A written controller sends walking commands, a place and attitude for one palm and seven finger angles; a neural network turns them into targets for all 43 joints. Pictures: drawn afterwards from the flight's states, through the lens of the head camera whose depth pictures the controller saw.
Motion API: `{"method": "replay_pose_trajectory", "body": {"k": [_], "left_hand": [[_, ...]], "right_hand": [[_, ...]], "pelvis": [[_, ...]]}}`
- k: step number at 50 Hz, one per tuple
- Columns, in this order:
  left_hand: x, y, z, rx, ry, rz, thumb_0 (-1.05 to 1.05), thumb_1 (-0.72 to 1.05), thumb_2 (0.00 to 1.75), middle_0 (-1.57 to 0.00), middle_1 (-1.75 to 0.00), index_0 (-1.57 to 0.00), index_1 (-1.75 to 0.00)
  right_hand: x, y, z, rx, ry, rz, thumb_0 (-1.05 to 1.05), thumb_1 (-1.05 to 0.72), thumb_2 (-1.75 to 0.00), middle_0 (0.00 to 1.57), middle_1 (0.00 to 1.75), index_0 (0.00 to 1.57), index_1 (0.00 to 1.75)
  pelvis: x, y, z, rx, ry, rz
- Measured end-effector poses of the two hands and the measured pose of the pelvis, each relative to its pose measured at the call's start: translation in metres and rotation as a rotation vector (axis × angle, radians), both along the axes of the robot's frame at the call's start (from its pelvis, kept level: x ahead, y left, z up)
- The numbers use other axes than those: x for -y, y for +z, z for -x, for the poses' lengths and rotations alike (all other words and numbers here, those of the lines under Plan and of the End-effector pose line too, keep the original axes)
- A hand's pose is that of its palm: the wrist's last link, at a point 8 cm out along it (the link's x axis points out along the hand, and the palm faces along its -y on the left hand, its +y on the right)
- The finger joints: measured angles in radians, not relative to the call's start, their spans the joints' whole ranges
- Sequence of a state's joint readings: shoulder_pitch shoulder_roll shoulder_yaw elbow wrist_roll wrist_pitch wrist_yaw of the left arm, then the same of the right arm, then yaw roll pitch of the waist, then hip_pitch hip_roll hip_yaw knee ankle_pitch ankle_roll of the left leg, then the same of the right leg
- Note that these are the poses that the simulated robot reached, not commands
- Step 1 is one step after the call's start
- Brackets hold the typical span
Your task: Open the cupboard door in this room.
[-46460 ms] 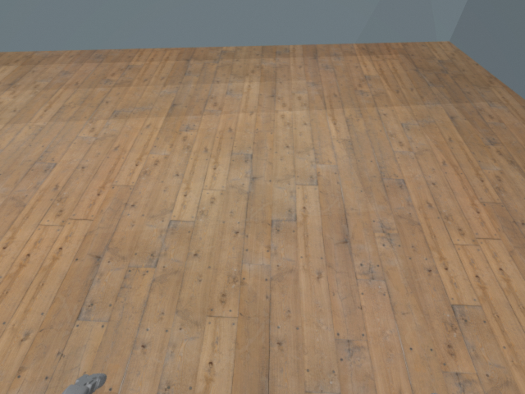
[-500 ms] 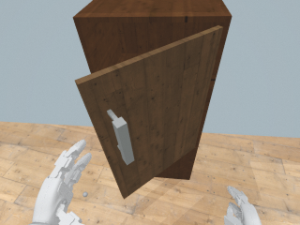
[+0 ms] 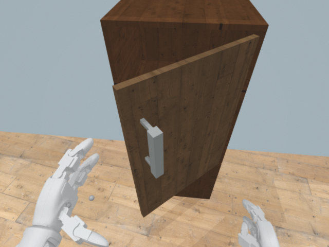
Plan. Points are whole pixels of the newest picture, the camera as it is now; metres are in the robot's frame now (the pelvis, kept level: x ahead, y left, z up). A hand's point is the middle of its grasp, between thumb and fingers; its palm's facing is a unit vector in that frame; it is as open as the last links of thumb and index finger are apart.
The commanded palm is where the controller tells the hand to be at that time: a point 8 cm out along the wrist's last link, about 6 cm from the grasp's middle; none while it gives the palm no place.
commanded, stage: draw the hand back to the body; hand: left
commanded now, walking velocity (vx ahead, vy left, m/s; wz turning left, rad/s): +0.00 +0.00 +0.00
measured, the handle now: (151, 148) +0.32 +0.07 +0.11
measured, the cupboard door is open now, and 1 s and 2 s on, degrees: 42 42 42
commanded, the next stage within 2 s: step back with the hand held close in 1.16 s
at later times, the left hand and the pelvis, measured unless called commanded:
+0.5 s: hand (53, 172) +0.21 +0.23 +0.16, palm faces +0.33 -0.88 -0.35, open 12.5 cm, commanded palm +0.16 +0.27 +0.18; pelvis +0.02 +0.01 +0.03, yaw -1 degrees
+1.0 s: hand (56, 152) +0.24 +0.23 +0.18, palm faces +0.41 -0.82 -0.39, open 7.6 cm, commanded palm +0.19 +0.28 +0.20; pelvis +0.04 -0.02 +0.03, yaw -2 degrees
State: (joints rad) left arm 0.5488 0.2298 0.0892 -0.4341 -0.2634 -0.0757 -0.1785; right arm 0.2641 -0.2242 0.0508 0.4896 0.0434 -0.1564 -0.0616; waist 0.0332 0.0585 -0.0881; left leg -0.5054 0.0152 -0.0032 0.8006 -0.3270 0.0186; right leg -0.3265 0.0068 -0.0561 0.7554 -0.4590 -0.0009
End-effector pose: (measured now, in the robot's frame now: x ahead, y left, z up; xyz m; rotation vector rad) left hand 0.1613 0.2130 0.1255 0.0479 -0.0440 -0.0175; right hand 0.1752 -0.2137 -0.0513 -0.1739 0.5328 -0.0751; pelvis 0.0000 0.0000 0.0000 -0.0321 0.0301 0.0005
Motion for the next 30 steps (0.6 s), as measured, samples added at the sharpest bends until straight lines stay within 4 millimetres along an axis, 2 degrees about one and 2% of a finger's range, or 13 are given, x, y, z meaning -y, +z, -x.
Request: {"method": "replay_pose_trajectory", "body": {"k": [5, 7, 11, 16, 30], "left_hand": [[-0.013, 0.007, 0.003, 0.003, 0.017, -0.011, -0.02, -0.47, 0.31, -0.16, -0.31, -0.16, -0.3], [-0.019, 0.013, 0.004, 0.004, 0.073, -0.088, -0.02, -0.44, 0.33, -0.16, -0.31, -0.16, -0.3], [-0.03, 0.024, 0.006, 0.013, 0.193, -0.178, -0.02, -0.34, 0.37, -0.16, -0.31, -0.16, -0.3], [-0.041, 0.029, 0.003, -0.002, 0.275, -0.234, -0.01, -0.19, 0.43, -0.17, -0.31, -0.17, -0.3], [-0.064, 0.059, -0.018, 0.046, 0.385, -0.348, -0.01, 0.28, 0.63, -0.19, -0.31, -0.19, -0.31]], "right_hand": [[-0.007, 0.007, -0.005, 0.02, 0.016, 0.007, 0.02, -0.9, -0.9, 0.2, 0.3, 0.2, 0.3], [-0.009, 0.01, -0.007, 0.019, 0.019, 0.021, 0.02, -0.9, -0.9, 0.2, 0.3, 0.2, 0.3], [-0.014, 0.016, -0.008, 0.006, 0.02, 0.035, 0.02, -0.9, -0.9, 0.2, 0.3, 0.2, 0.3], [-0.016, 0.016, -0.008, -0.037, 0.024, 0.043, 0.02, -0.9, -0.9, 0.2, 0.3, 0.2, 0.3], [0.0, 0.01, -0.017, -0.124, 0.0, 0.046, 0.02, -0.9, -0.9, 0.2, 0.3, 0.2, 0.3]], "pelvis": [[-0.003, 0.002, 0.001, 0.011, 0.003, 0.003], [-0.004, 0.005, 0.001, 0.024, 0.001, 0.004], [-0.006, 0.013, -0.001, 0.043, -0.004, 0.003], [-0.008, 0.021, -0.004, 0.062, -0.01, -0.005], [-0.004, 0.032, -0.024, 0.085, -0.027, -0.026]]}}
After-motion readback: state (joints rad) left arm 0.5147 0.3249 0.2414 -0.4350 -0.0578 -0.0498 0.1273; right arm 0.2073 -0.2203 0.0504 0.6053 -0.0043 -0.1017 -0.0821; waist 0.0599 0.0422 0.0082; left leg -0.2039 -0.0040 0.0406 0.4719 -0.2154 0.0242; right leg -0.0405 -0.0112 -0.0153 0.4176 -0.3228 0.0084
